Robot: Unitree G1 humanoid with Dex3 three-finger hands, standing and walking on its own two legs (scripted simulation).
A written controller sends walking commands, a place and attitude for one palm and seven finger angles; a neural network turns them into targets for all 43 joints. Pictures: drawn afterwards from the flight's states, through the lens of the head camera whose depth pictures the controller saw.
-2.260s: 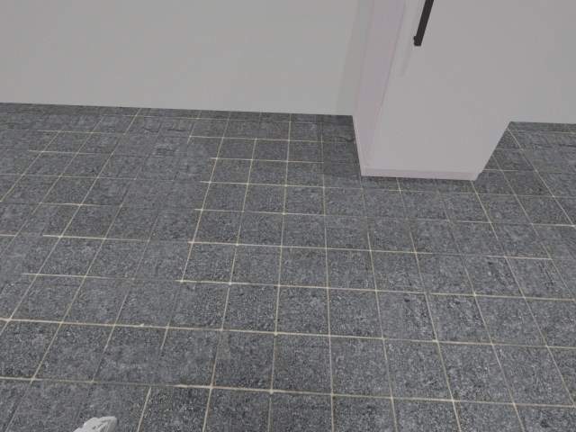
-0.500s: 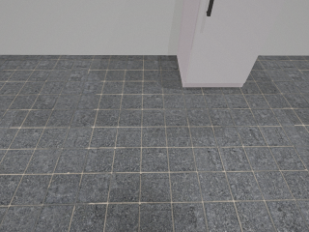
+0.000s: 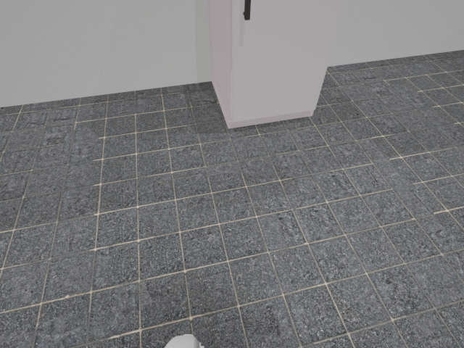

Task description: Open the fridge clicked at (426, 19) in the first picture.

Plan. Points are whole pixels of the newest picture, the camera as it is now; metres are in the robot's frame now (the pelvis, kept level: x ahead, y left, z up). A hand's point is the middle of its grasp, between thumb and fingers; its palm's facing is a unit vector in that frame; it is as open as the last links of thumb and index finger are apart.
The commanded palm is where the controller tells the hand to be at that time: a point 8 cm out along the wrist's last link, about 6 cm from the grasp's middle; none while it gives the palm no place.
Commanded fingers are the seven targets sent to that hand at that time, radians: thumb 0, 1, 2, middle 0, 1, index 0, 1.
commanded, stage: walk to a spot facing it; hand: left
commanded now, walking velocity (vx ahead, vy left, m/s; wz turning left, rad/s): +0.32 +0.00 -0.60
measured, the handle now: out of the picture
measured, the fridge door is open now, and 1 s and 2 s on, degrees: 0 0 0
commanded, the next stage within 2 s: turn to face it in 1.90 s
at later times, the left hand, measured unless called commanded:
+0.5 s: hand (155, 263) +0.31 +0.22 -0.17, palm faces -0.32 -0.93 -0.18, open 7.4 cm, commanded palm none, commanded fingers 0.00 0.90 0.90 -0.20 -0.30 -0.20 -0.30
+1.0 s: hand (210, 204) +0.50 +0.11 -0.18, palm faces -0.43 -0.87 -0.23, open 7.2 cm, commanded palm none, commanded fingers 0.00 0.90 0.90 -0.20 -0.30 -0.20 -0.30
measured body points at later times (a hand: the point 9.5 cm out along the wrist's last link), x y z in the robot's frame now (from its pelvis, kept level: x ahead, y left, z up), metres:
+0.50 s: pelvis +0.15 +0.06 +0.00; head +0.18 +0.08 +0.45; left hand +0.33 +0.27 -0.15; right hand +0.01 -0.14 -0.14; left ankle +0.08 +0.16 -0.75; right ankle +0.18 -0.12 -0.66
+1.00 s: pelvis +0.35 -0.04 -0.01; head +0.36 -0.04 +0.44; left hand +0.52 +0.16 -0.16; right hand +0.29 -0.28 -0.15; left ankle +0.50 +0.05 -0.71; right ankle +0.28 -0.11 -0.75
